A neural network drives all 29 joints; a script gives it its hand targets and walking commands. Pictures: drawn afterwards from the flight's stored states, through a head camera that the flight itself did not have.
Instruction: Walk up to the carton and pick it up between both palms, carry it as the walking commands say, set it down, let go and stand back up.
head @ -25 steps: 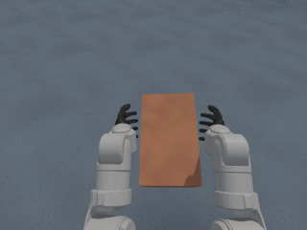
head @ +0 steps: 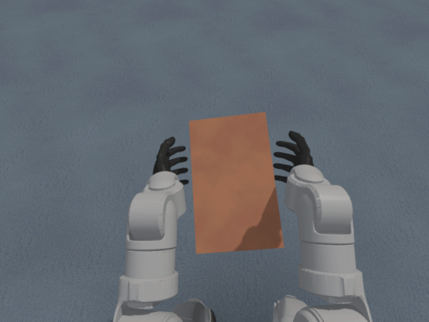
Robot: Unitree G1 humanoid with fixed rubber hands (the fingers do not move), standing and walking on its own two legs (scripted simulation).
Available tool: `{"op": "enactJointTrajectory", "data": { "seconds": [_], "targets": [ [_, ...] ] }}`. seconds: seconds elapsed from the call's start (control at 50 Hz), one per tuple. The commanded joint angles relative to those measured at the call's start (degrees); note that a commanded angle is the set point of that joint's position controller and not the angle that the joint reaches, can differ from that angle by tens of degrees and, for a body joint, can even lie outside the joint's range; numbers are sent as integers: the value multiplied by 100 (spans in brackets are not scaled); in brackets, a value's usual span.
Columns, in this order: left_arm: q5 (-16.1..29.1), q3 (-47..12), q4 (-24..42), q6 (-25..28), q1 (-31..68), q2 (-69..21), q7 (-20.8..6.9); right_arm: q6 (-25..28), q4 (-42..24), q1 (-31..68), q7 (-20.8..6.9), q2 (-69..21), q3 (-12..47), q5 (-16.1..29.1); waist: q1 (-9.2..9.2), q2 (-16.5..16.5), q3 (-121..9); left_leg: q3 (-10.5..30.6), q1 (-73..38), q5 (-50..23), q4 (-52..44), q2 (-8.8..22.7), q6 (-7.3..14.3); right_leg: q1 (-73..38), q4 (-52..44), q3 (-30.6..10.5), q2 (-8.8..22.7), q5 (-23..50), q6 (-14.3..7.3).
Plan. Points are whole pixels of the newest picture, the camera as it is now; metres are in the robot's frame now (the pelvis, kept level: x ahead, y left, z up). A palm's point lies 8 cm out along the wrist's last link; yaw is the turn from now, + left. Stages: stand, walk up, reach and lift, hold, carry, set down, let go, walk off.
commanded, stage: carry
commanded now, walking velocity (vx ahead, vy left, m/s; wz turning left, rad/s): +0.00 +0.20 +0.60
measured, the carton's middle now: (234, 186) +0.37 -0.01 -0.03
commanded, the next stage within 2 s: none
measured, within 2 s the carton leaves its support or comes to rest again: neither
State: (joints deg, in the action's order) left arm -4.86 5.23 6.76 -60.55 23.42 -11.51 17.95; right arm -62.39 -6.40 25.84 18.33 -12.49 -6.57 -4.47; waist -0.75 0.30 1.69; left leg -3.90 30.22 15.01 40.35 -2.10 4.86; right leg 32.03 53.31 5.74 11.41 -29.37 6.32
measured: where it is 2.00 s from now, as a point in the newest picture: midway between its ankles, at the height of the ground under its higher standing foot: outside the picture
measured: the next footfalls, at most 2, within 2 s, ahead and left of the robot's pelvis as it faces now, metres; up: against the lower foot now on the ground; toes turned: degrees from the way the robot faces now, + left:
right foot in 0.26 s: +0.00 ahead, -0.10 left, +0.00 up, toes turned +3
left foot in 0.56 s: -0.04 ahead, +0.28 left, +0.00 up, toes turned +25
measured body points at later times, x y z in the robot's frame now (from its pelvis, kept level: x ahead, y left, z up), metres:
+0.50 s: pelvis -0.07 +0.07 +0.02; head -0.02 +0.07 +0.47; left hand +0.23 +0.26 +0.10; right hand +0.29 +0.04 +0.10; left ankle -0.06 +0.24 -0.68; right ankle -0.04 -0.10 -0.71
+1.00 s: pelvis -0.17 +0.18 +0.01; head -0.13 +0.19 +0.46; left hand +0.05 +0.46 +0.09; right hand +0.17 +0.26 +0.09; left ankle -0.18 +0.30 -0.67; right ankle -0.08 +0.08 -0.71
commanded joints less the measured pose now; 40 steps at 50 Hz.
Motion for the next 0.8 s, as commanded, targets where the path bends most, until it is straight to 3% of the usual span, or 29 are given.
{"op": "enactJointTrajectory", "data": {
  "seconds": [0.0, 0.06, 0.16, 0.2, 0.22, 0.24, 0.26, 0.28, 0.3, 0.32, 0.34, 0.36, 0.4, 0.46, 0.5, 0.52, 0.54, 0.56, 0.58, 0.6, 0.62, 0.64, 0.68, 0.72, 0.78],
  "targets": [
    [1704, -2723, 571, 89, 1640, -6120, -1139, 238, -716, 1782, -1163, -5549, 2439, 1525, 28, -647, -3150, 1979, -3128, -4286, -979, 1537, 557, 798, 1368, -398, -455, -310, -39],
    [1937, -2881, 744, 127, 1817, -6190, -1200, 333, -893, 1745, -1110, -5523, 2338, 1389, 23, -708, -3314, 1699, -3151, -3770, -1000, 1261, 504, 526, 871, -366, -586, 154, -58],
    [1883, -2800, 690, 29, 1551, -6030, -1191, 251, -963, 1544, -1038, -5399, 2411, 1279, 4, -611, -3251, 2220, -2842, -3374, -1386, 1318, 594, -156, -457, -441, -824, 165, -226],
    [1850, -2691, 660, -25, 1432, -6004, -1193, 179, -985, 1533, -1024, -5440, 2507, 1322, 38, -569, -3248, 2195, -2325, -3358, -1390, 1209, 409, -904, -1246, -490, -839, 246, -389],
    [1817, -2613, 622, -54, 1341, -5995, -1196, 136, -981, 1557, -1021, -5482, 2568, 1353, 105, -491, -3256, 1969, -1778, -3104, -1290, 1026, 178, -1642, -1901, -492, -707, 577, -499],
    [1750, -2518, 548, -85, 1209, -5963, -1205, 88, -957, 1615, -1017, -5523, 2642, 1384, 218, -370, -3221, 1587, -799, -2609, -1044, 743, -183, -2769, -2793, -673, -305, 1129, -671],
    [1647, -2415, 505, -111, 1215, -5850, -1225, -1, -906, 1599, -1033, -5630, 2734, 1405, 249, 1022, -3220, 830, 309, -739, 1, 121, -562, -3649, -3502, -1942, 1103, 1821, -1160],
    [1557, -2347, 360, -99, 1246, -5881, -1206, -55, -1006, 1828, -1079, -5665, 2875, 1461, 206, 2339, -2648, 521, 1459, 1323, 1440, 55, -645, -3346, -3593, -2978, 2510, 3314, -1898],
    [1595, -2336, 528, -81, 1282, -5969, -1202, -17, -1090, 2007, -1109, -5758, 2906, 1582, 144, 1410, -2413, 948, 1719, 1290, 1794, 581, -611, -3413, -3372, -2557, 2393, 4094, -1808],
    [1558, -2282, 602, -51, 1360, -5981, -1181, 17, -1103, 2166, -1125, -5813, 2976, 1695, 127, 784, -2377, 897, 1657, 1002, 1785, 621, -603, -3439, -3135, -1976, 2038, 4356, -1560],
    [1512, -2291, 729, -29, 1435, -5943, -1149, 47, -1109, 2158, -1142, -5842, 3038, 1750, 124, 553, -2375, 744, 1512, 773, 1674, 554, -599, -3507, -2902, -1415, 1639, 4854, -1343],
    [1500, -2274, 780, -14, 1457, -5883, -1142, 50, -1029, 2067, -1156, -5890, 3078, 1802, 116, 655, -2393, 518, 1375, 616, 1556, 448, -622, -3620, -2656, -917, 1370, 5543, -1184],
    [1502, -2235, 856, 6, 1566, -5737, -1130, 41, -905, 2088, -1161, -5905, 3074, 1856, 133, 916, -2489, 92, 851, 563, 1179, 233, -711, -3500, -2368, -258, 1084, 5961, -951],
    [1414, -2135, 696, -43, 1456, -5588, -1106, -30, -776, 2087, -1146, -5797, 3009, 1854, 184, 1389, -2543, -209, 94, 530, 351, 137, -745, -3168, -2171, 256, 984, 5488, -676],
    [1338, -2065, 524, -90, 1324, -5528, -1076, -102, -680, 2025, -1142, -5693, 2960, 1825, 236, 1691, -2552, -355, -222, 461, -360, 97, -723, -3148, -2028, 303, 1088, 5147, -542],
    [1314, -2037, 436, -117, 1304, -5501, -1053, -137, -582, 1903, -1142, -5667, 2939, 1797, 177, 1638, -2601, -403, -632, 118, -962, 84, -673, -2993, -1755, 394, 1072, 4812, -411],
    [1295, -2021, 342, -151, 1285, -5465, -1036, -159, -485, 1766, -1139, -5644, 2918, 1747, 104, 1255, -2636, -289, -1263, -291, -1458, 37, -612, -2570, -1345, 453, 905, 4251, -231],
    [1293, -2043, 300, -185, 1356, -5416, -1025, -164, -402, 1662, -1131, -5587, 2855, 1681, 30, 453, -2754, 303, -2255, -1454, -1562, 436, -506, -1667, -715, 414, 674, 2992, -16],
    [1369, -2171, 453, -204, 1574, -5496, -1025, -95, -379, 1794, -1136, -5434, 2655, 1616, -17, -1484, -2907, 2371, -3363, -4351, -1222, 1917, 146, 150, 352, 516, -10, -777, 226],
    [1444, -2367, 337, -202, 1801, -5612, -1039, -33, -333, 1761, -1112, -5468, 2550, 1549, 13, -1975, -2950, 2429, -3573, -5984, -907, 2006, 487, 643, 1204, 124, -349, -1621, 229],
    [1557, -2510, 288, -182, 1917, -5806, -1079, 4, -365, 1803, -1112, -5508, 2451, 1531, 30, -1687, -3104, 2037, -3523, -5776, -773, 1843, 485, 673, 1633, -206, -346, -1422, 125],
    [1699, -2625, 279, -160, 2034, -5985, -1133, 57, -402, 1861, -1107, -5552, 2357, 1496, 25, -1373, -3118, 1719, -3291, -4998, -803, 1654, 466, 685, 1680, -287, -305, -1039, 69],
    [1948, -2784, 248, -104, 2249, -6261, -1220, 202, -549, 2078, -1079, -5623, 2212, 1393, 30, -1160, -3126, 1460, -2862, -3219, -1111, 1388, 441, 475, 1315, -272, -381, -227, 6],
    [2043, -2820, 276, -25, 2277, -6377, -1258, 329, -811, 2258, -1037, -5566, 2187, 1321, 32, -1028, -3121, 1505, -2523, -1894, -1452, 1285, 349, 98, 656, -220, -530, 125, -77],
    [2008, -2729, 334, 9, 2080, -6296, -1288, 334, -994, 2145, -1002, -5507, 2269, 1263, 40, -933, -3134, 1771, -1960, -1117, -1886, 1281, 224, -702, -515, -176, -781, 250, -306]
  ]
}}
